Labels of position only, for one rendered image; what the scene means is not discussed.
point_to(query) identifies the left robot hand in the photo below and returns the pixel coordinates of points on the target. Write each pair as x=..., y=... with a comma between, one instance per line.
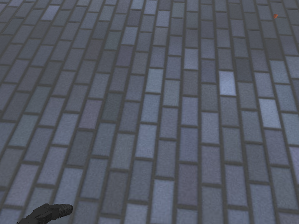
x=46, y=213

